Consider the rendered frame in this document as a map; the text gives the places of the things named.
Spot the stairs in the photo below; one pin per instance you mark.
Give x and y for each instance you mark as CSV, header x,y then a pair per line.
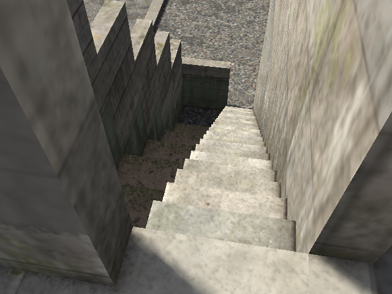
x,y
227,190

